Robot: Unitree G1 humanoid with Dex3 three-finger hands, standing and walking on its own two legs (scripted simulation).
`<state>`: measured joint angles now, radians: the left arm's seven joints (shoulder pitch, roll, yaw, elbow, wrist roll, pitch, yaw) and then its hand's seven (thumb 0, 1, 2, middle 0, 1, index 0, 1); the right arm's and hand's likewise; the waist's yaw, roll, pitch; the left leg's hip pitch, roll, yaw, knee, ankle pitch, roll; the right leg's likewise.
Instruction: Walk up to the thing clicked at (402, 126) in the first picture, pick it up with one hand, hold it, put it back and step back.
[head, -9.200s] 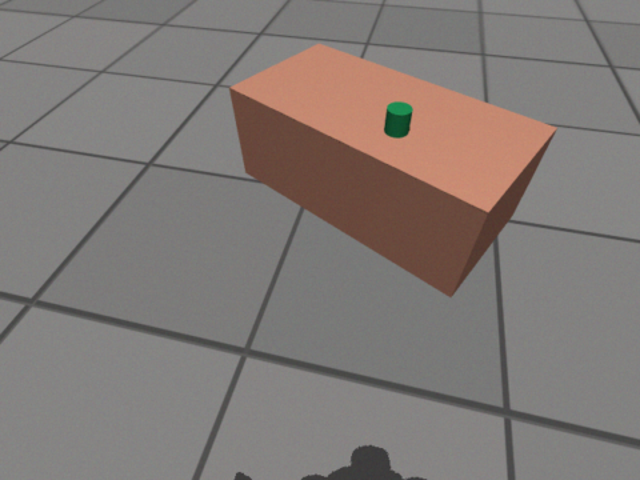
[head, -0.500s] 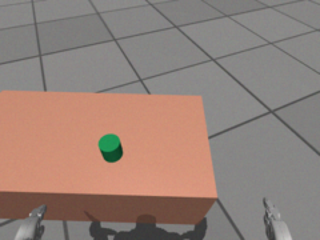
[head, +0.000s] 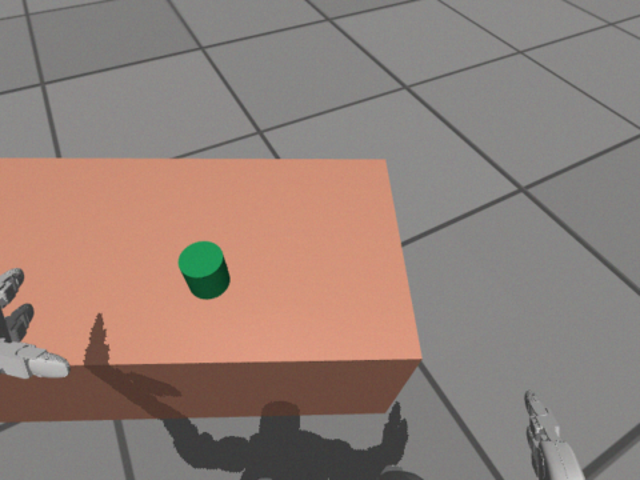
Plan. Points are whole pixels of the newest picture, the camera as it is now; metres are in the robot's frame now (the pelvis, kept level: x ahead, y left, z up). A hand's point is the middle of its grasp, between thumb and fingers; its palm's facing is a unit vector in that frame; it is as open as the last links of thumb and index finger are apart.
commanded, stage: go down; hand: left
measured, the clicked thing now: (205, 270) +0.54 +0.25 -0.24
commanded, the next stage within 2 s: approach in 1.14 s
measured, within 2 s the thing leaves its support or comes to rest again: neither
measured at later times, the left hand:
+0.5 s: hand (11, 281) +0.36 +0.40 +0.03, palm faces +0.30 -0.95 -0.11, open 17.5 cm
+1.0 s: hand (0, 268) +0.37 +0.42 +0.04, palm faces +0.32 -0.94 -0.07, open 17.6 cm
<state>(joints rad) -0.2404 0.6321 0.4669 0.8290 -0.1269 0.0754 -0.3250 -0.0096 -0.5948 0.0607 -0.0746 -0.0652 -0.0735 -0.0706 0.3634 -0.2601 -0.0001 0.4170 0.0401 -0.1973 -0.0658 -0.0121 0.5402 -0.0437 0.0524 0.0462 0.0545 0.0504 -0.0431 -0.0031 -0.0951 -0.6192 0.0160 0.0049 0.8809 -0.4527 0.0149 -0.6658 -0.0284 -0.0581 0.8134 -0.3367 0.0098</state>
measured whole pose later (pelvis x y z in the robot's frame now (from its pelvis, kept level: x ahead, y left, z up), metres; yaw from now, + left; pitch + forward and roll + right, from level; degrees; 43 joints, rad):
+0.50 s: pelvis +0.00 +0.00 -0.02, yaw +0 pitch +17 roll -3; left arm -0.49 0.84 0.63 1.13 -0.12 -0.15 -0.47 -0.01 -0.56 0.07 -0.06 -0.05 -0.06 -0.06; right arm 0.33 -0.27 0.05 0.37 0.01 -0.17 -0.07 -0.01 0.54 -0.05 0.05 0.05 0.06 0.05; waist -0.09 -0.03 -0.11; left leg -0.80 0.02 -0.02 0.99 -0.48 0.02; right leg -0.83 -0.02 -0.08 0.89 -0.36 0.01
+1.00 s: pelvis +0.00 +0.01 -0.02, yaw +0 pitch +19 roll -4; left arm -0.53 0.88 0.68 1.15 -0.12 -0.17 -0.49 -0.01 -0.57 0.09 -0.05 -0.04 -0.04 -0.05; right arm 0.34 -0.28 0.04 0.33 0.00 -0.16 -0.05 -0.01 0.52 -0.06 0.05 0.05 0.06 0.05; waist -0.10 -0.03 -0.13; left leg -0.85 0.03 -0.02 1.04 -0.51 0.02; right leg -0.87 -0.02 -0.08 0.92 -0.38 0.01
